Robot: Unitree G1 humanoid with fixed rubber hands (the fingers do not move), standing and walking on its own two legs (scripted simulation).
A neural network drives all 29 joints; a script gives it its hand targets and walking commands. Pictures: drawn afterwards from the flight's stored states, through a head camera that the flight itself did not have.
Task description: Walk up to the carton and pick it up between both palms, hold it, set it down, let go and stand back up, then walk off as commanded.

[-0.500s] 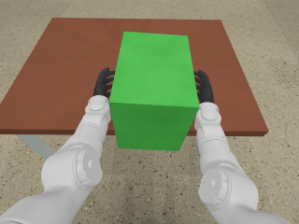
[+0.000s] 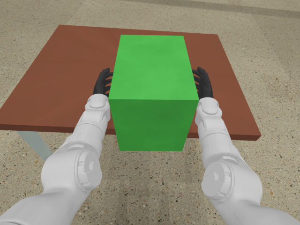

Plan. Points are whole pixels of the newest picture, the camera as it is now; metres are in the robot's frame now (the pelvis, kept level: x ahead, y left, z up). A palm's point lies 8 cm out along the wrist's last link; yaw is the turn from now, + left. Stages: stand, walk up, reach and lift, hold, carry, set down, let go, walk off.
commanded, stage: reach and lift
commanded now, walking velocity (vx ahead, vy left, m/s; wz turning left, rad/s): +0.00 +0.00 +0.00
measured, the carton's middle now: (151, 93) +0.49 +0.05 +0.07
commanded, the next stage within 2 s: hold in 1.78 s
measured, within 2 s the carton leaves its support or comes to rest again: neither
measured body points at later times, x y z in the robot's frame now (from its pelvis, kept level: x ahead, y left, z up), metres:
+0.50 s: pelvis +0.01 +0.00 +0.01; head -0.02 +0.02 +0.45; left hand +0.43 +0.18 +0.18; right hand +0.45 -0.11 +0.19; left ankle +0.06 +0.10 -0.74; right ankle +0.06 -0.12 -0.74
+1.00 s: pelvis +0.01 +0.01 +0.01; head -0.05 +0.03 +0.45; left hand +0.42 +0.18 +0.21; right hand +0.43 -0.11 +0.22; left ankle +0.06 +0.10 -0.74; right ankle +0.06 -0.11 -0.74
